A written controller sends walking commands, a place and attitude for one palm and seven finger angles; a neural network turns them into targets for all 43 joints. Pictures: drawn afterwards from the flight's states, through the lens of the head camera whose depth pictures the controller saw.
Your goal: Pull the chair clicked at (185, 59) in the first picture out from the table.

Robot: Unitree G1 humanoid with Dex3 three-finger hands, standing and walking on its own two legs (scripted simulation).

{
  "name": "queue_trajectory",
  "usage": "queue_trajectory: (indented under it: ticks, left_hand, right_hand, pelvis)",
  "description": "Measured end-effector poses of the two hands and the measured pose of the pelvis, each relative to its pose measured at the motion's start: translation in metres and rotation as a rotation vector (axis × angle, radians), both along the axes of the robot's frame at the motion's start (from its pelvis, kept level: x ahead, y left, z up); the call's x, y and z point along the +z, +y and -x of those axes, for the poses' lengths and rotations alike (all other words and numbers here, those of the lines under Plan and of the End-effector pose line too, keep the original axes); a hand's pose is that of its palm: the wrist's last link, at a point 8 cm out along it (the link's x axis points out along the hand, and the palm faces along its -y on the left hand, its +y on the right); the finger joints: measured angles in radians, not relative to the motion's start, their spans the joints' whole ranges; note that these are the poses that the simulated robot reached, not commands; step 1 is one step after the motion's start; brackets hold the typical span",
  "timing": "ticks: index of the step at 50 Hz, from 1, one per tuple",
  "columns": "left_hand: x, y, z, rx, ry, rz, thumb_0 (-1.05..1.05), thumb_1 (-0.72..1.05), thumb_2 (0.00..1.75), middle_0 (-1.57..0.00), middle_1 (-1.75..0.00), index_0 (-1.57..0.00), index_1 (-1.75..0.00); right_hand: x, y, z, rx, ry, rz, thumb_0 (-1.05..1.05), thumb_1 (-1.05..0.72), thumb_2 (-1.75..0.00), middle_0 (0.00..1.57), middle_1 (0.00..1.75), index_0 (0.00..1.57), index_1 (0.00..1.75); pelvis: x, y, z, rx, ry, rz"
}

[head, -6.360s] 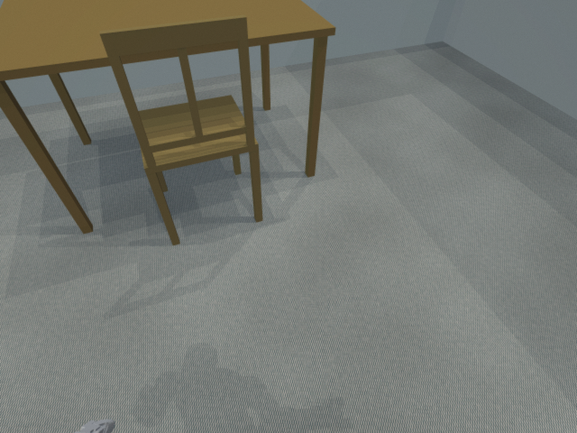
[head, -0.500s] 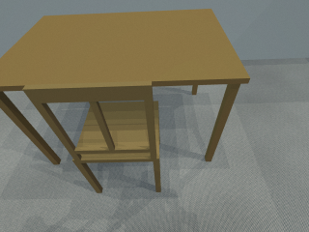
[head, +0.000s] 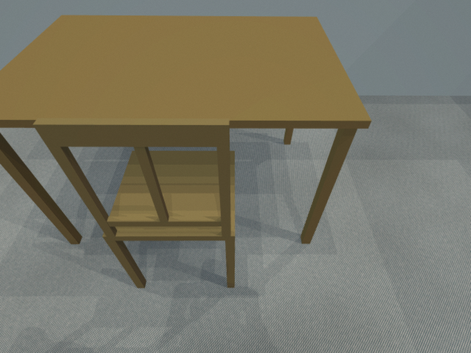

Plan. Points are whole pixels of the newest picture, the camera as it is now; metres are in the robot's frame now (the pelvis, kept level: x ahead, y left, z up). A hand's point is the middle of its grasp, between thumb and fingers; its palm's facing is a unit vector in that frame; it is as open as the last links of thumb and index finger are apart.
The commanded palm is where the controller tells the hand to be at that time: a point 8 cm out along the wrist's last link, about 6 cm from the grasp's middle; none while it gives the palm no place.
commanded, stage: look again from close up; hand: left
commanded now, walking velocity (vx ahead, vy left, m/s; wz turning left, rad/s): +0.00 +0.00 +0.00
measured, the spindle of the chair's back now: (154, 187) +0.51 +0.25 -0.10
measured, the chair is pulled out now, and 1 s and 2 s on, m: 0.00 0.00 0.00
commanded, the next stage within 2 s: shuffle to correct the standing spot in 1.00 s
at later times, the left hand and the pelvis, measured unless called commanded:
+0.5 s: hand out of the picture +0.01 +0.23 -0.18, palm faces +0.04 -0.98 -0.20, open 7.4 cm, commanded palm none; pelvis +0.01 +0.05 +0.00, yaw +0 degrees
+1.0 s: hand out of the picture +0.01 +0.20 -0.18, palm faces +0.04 -0.99 -0.17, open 7.4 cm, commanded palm none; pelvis +0.02 +0.05 +0.00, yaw +0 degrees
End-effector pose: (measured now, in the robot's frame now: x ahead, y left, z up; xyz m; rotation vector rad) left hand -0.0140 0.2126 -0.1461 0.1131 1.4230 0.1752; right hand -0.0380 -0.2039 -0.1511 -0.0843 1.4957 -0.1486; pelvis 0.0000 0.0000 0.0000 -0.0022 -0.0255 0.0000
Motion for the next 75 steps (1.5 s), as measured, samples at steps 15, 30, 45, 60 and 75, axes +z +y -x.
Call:
queue_trajectory:
  ticks: [15,30,45,60,75]
  left_hand:
    - [-0.003,0.046,-0.015,-0.012,-0.083,-0.014,0.0,0.91,0.9,-0.2,-0.3,-0.2,-0.3]
    - [-0.001,0.061,-0.014,-0.019,-0.033,-0.014,0.0,0.91,0.9,-0.2,-0.3,-0.19,-0.3]
    - [-0.004,0.045,-0.014,-0.019,-0.011,0.016,0.0,0.91,0.9,-0.2,-0.3,-0.2,-0.3]
    - [-0.004,0.038,-0.014,-0.016,-0.011,0.014,0.0,0.91,0.9,-0.2,-0.3,-0.2,-0.3]
    - [-0.014,0.018,-0.013,0.059,0.063,0.024,0.0,0.91,0.9,-0.2,-0.3,-0.2,-0.3]
  right_hand:
    - [-0.001,0.029,-0.04,0.055,-0.143,0.026,0.02,-0.93,-0.9,0.2,0.3,0.2,0.3]
    - [0.004,0.035,-0.055,0.066,-0.137,0.042,0.01,-0.92,-0.9,0.2,0.3,0.2,0.3]
    - [0.005,0.033,-0.056,0.053,-0.115,0.044,0.0,-0.92,-0.9,0.2,0.3,0.2,0.3]
    - [0.002,0.032,-0.047,0.042,-0.085,0.024,0.0,-0.91,-0.9,0.2,0.3,0.2,0.3]
    - [-0.007,0.019,-0.077,0.048,-0.039,0.028,0.0,-0.91,-0.9,0.2,0.3,0.2,0.3]
  pelvis:
    - [-0.006,0.041,-0.005,0.012,-0.002,0.006]
    - [-0.002,0.053,-0.013,0.004,0.001,-0.003]
    - [-0.001,0.048,-0.018,-0.004,-0.003,-0.004]
    - [-0.002,0.04,-0.021,-0.002,-0.001,-0.006]
    - [-0.014,0.026,-0.064,0.021,0.026,0.011]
